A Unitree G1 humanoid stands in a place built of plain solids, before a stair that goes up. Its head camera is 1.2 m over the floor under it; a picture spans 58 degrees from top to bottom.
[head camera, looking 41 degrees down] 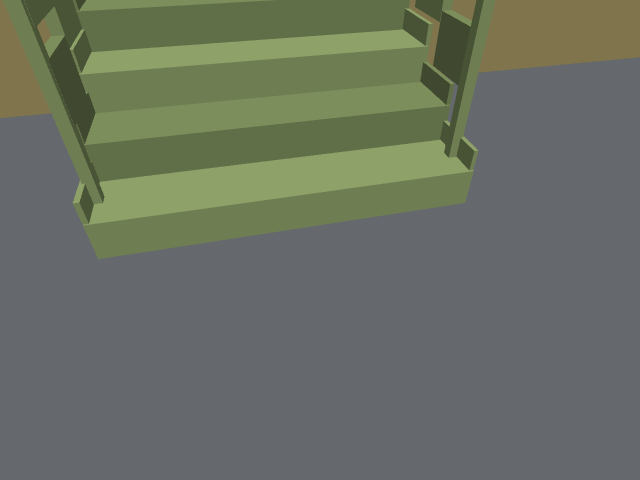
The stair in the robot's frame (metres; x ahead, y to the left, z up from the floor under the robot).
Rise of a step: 0.17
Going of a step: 0.30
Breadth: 1.62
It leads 14 degrees to the left of straight ahead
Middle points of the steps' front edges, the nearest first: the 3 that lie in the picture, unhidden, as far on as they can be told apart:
1.45 0.10 0.18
1.74 0.18 0.35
2.04 0.25 0.53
